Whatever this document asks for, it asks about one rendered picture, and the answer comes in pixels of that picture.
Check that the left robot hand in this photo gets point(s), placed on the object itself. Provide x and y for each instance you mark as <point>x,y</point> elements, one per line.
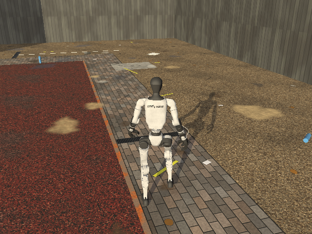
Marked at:
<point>134,131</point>

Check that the robot right forearm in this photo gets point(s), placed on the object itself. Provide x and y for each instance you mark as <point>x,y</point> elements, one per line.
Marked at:
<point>181,131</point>

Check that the right robot hand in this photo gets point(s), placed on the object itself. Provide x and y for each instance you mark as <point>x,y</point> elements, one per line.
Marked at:
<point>184,143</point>

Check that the left robot upper arm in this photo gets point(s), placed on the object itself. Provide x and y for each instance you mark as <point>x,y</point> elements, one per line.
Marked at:
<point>137,110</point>

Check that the humanoid robot head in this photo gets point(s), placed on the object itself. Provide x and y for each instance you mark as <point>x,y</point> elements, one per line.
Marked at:
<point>156,85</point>

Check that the right robot upper arm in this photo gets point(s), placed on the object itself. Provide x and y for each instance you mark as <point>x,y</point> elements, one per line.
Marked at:
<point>171,103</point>

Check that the robot left forearm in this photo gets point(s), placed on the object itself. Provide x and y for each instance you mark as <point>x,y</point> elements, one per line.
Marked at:
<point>132,125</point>

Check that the left robot shin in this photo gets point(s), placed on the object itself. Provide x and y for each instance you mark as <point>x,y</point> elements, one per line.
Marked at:
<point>144,182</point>

